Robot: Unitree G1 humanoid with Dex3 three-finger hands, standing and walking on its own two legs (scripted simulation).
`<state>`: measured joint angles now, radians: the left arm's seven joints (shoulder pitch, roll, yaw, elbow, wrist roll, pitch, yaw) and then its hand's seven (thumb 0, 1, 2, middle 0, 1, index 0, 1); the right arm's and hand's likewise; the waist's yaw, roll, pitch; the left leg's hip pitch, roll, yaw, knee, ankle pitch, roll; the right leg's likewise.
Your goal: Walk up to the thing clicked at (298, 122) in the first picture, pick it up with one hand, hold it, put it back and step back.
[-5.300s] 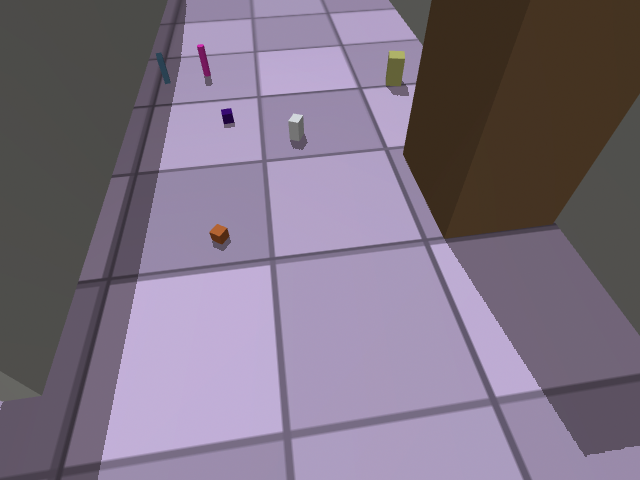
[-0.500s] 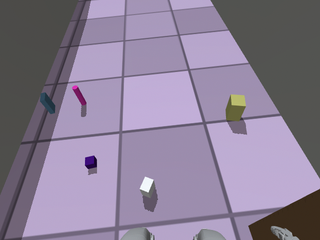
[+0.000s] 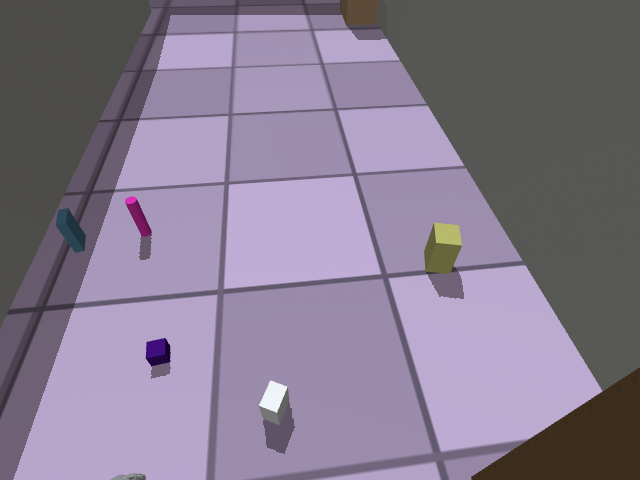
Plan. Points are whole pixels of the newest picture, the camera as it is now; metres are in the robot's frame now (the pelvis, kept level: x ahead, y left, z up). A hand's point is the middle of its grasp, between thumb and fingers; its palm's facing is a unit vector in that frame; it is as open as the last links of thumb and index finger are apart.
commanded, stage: walk up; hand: left
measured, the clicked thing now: (275, 403) +0.45 +0.15 -0.72
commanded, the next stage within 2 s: stand in 1.38 s
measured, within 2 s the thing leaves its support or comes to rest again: neither
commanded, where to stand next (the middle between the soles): +0.11 -0.02 m, yaw +0 degrees
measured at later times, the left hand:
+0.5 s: hand out of the picture +0.10 +0.25 -0.15, palm faces +0.01 -0.94 -0.33, open 7.3 cm
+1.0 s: hand out of the picture +0.12 +0.24 -0.15, palm faces -0.03 -0.94 -0.33, open 7.3 cm
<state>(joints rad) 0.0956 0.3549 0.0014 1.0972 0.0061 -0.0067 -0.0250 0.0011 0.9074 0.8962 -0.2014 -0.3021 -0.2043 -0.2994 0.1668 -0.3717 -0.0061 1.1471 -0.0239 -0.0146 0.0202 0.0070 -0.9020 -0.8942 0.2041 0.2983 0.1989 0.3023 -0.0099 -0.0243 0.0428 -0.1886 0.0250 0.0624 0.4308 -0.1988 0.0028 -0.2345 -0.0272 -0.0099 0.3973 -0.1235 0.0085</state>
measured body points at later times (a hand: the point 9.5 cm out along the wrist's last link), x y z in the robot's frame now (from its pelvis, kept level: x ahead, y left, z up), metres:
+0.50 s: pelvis +0.03 +0.00 +0.01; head +0.04 -0.01 +0.46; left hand +0.10 +0.30 -0.13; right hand +0.15 -0.29 -0.12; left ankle +0.02 +0.12 -0.74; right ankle +0.06 -0.13 -0.74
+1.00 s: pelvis +0.04 +0.00 +0.01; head +0.05 -0.01 +0.46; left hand +0.12 +0.29 -0.13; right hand +0.11 -0.31 -0.13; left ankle +0.02 +0.12 -0.74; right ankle +0.06 -0.13 -0.74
